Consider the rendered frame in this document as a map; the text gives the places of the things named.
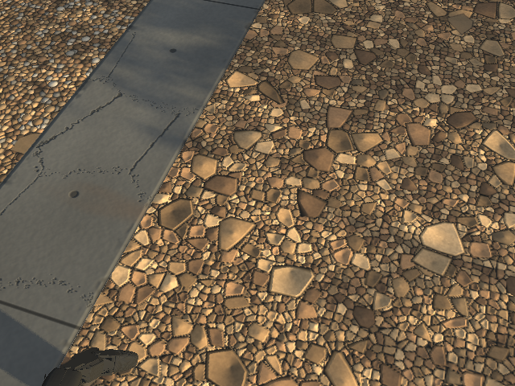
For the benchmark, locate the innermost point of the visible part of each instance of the left robot hand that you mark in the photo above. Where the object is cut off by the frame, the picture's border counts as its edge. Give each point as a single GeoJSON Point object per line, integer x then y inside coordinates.
{"type": "Point", "coordinates": [89, 365]}

